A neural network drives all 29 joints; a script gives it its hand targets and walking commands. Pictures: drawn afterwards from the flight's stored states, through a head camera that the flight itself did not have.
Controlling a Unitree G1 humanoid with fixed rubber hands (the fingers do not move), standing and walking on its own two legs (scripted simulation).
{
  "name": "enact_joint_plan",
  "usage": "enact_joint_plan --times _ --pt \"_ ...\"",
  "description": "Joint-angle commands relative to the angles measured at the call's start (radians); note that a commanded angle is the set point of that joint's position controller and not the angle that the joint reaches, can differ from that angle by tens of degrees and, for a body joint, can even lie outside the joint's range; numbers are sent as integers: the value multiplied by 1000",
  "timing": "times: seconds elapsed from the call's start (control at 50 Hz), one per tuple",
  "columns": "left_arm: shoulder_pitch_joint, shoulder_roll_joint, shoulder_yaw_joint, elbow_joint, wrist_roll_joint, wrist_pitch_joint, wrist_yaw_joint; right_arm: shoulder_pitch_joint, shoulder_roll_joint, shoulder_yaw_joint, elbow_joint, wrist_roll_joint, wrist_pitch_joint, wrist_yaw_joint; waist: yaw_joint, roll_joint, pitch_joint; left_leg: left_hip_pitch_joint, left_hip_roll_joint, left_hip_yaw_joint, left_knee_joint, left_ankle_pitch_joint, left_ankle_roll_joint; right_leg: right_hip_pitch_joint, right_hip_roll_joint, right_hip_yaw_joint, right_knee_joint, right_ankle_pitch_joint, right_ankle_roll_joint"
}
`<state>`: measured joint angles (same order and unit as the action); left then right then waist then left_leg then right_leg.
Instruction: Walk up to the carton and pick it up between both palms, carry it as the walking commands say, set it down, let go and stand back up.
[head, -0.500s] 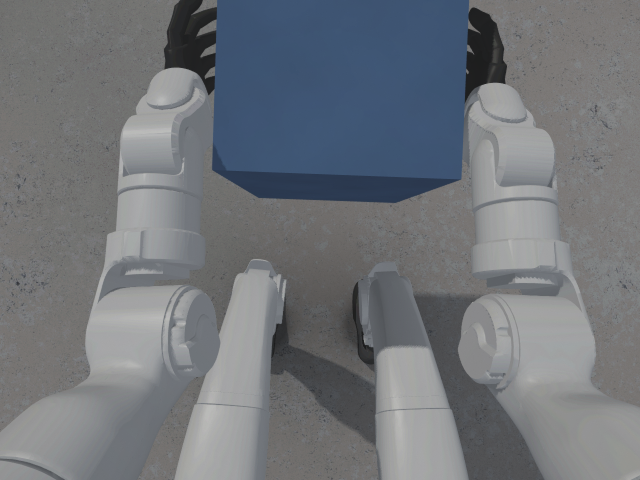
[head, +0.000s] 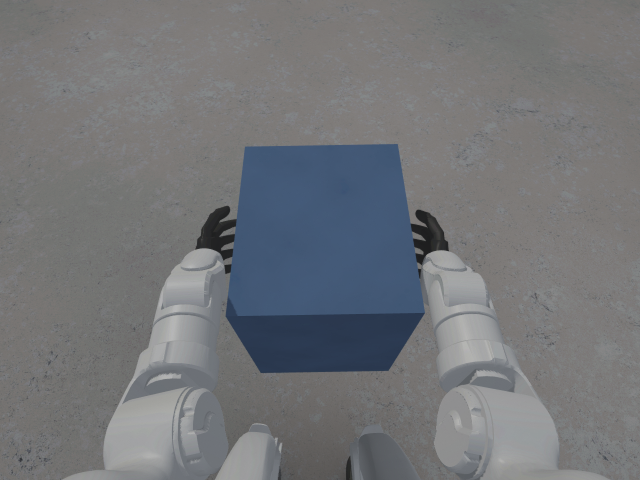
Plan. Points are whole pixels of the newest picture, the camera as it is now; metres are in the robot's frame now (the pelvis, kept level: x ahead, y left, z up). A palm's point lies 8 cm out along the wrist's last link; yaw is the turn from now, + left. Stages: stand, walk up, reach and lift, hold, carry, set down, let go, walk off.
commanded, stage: reach and lift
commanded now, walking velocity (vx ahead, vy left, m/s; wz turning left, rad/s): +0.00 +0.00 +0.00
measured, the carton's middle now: (323, 268) +0.41 +0.00 -0.05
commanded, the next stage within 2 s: hold in 1.78 s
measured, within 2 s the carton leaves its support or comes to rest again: neither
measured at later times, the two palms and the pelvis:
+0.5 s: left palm (191, 253) +0.35 +0.15 +0.08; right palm (457, 259) +0.35 -0.15 +0.08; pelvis +0.03 +0.00 +0.05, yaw +0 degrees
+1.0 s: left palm (182, 249) +0.33 +0.15 +0.12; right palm (476, 255) +0.34 -0.15 +0.12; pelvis +0.02 +0.00 +0.05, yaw +0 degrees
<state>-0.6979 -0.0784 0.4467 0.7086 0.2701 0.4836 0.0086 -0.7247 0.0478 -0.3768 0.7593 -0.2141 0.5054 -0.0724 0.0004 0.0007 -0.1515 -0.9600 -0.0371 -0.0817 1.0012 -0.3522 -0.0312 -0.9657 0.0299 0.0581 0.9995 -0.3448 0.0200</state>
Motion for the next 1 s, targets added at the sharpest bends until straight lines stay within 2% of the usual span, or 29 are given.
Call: enact_joint_plan --times 0.0,0.02,0.04,0.06,0.12,0.18,0.24,0.28,0.3,0.32,0.34,0.36,0.4,0.42,0.48,0.5,0.52,0.54,0.62,0.66,0.72,0.76,0.78,0.84,0.86,0.88,0.94,0.96,0.98 --pt "-483 -1161 -575 -115 -213 -17 -288 -599 1226 589 -269 241 -41 317 57 -38 -853 601 -92 64 -242 401 35 730 82 12 -270 432 -7" --pt "-465 -1156 -618 -179 -220 -11 -284 -527 1257 608 -266 239 -34 320 53 21 -824 617 -95 62 -270 455 31 744 89 -1 -291 475 6" --pt "-414 -1167 -610 -149 -225 -5 -275 -468 1208 590 -249 235 -27 318 28 -18 -789 630 -83 40 -255 472 29 704 83 9 -283 490 -6" --pt "-528 -1123 -654 -290 -243 -18 -266 -462 1209 590 -255 231 -25 324 26 43 -774 644 -77 38 -281 476 20 720 88 23 -303 487 -18" --pt "-364 -1177 -721 -239 -263 20 -265 -420 1215 694 -349 269 -17 315 32 -7 -752 720 -84 32 -299 516 23 773 84 27 -336 541 -1" --pt "-235 -1100 -575 -92 -166 54 -272 -408 1121 591 -331 172 4 309 46 -28 -456 611 -85 36 -371 344 40 727 75 15 -394 358 -4" --pt "-324 -1122 -671 -231 -218 57 -268 -348 1211 643 -289 232 30 313 42 8 -541 704 -79 43 -368 402 28 791 67 33 -410 431 -11" --pt "-260 -1112 -626 -175 -189 75 -261 -358 1153 603 -292 193 40 318 45 2 -474 739 -77 17 -396 415 33 769 76 11 -412 401 -7" --pt "-344 -1159 -700 -239 -236 76 -257 -386 1160 631 -344 227 35 318 2 29 -513 784 -78 17 -398 401 20 794 81 0 -413 387 -8" --pt "-273 -1088 -642 -203 -193 87 -256 -358 1162 593 -267 192 61 322 27 -27 -401 742 -73 33 -409 377 26 752 78 -6 -424 359 -6" --pt "-350 -1152 -723 -282 -251 86 -260 -279 1188 604 -262 208 59 314 -23 13 -486 793 -75 26 -411 391 17 790 82 4 -433 389 -12" --pt "-267 -1100 -636 -183 -196 110 -259 -325 1113 582 -283 193 70 315 22 23 -376 735 -66 27 -419 352 21 766 71 0 -442 328 -19" --pt "-358 -1115 -652 -227 -242 115 -267 -353 1154 578 -265 206 92 315 -11 -9 -345 757 -62 17 -445 280 35 790 68 -6 -456 271 -8" --pt "-313 -1102 -632 -207 -200 130 -267 -348 1152 550 -255 191 99 316 6 50 -285 752 -63 33 -458 238 35 755 64 -12 -478 213 -15" --pt "-400 -1054 -599 -204 -186 138 -270 -410 1153 510 -225 188 105 322 22 36 -257 734 -54 37 -456 140 35 721 55 1 -479 118 -21" --pt "-375 -1122 -630 -164 -217 149 -280 -471 1142 561 -330 201 104 313 0 -25 -283 771 -67 37 -470 155 39 784 69 -30 -487 144 -8" --pt "-330 -1107 -619 -177 -220 160 -272 -433 1173 581 -294 203 125 312 25 -26 -272 778 -67 32 -482 226 46 828 66 -20 -489 211 -3" --pt "-380 -1116 -653 -197 -240 164 -273 -472 1147 575 -344 224 120 316 -14 -17 -324 816 -59 13 -476 209 37 826 65 -21 -483 198 -6" --pt "-572 -1106 -706 -302 -314 178 -276 -604 1194 652 -382 294 148 320 26 15 -278 778 -61 49 -493 102 39 829 49 -11 -504 79 -7" --pt "-527 -1120 -681 -286 -301 188 -282 -623 1205 660 -418 293 161 315 35 -36 -299 802 -55 30 -493 100 47 837 58 -9 -507 58 -8" --pt "-497 -1103 -674 -221 -295 230 -285 -545 1161 609 -343 263 196 312 -9 -2 -217 771 -57 37 -527 67 35 860 56 -19 -538 56 -13" --pt "-515 -1083 -670 -265 -307 227 -287 -547 1185 634 -332 273 216 315 22 -59 -161 750 -43 28 -538 36 39 844 62 -18 -533 8 -5" --pt "-488 -1118 -665 -238 -297 244 -289 -605 1180 661 -398 287 213 316 21 -7 -191 776 -58 42 -537 35 39 845 51 -4 -546 2 -10" --pt "-582 -1087 -683 -295 -321 249 -289 -534 1199 615 -293 285 233 315 0 23 -169 767 -53 46 -548 50 32 854 42 4 -553 34 -17" --pt "-542 -1112 -671 -267 -317 249 -291 -575 1201 627 -318 281 231 318 28 -29 -162 757 -46 37 -545 54 31 852 48 -12 -541 30 -9" --pt "-563 -1124 -689 -284 -325 244 -294 -551 1184 628 -353 281 223 313 -12 -4 -156 767 -51 38 -551 44 30 844 45 -7 -553 28 -13" --pt "-518 -1137 -697 -308 -340 245 -296 -481 1189 636 -350 290 232 305 -27 12 -173 776 -56 46 -547 112 35 882 40 -4 -554 116 -13" --pt "-449 -1107 -656 -252 -298 256 -299 -580 1166 644 -400 288 231 315 15 -39 -168 772 -48 38 -551 86 34 891 42 -19 -553 82 -7" --pt "-511 -1150 -694 -289 -338 251 -301 -554 1165 651 -433 288 229 307 -21 -47 -199 795 -53 34 -542 125 30 878 48 -7 -558 116 -10"
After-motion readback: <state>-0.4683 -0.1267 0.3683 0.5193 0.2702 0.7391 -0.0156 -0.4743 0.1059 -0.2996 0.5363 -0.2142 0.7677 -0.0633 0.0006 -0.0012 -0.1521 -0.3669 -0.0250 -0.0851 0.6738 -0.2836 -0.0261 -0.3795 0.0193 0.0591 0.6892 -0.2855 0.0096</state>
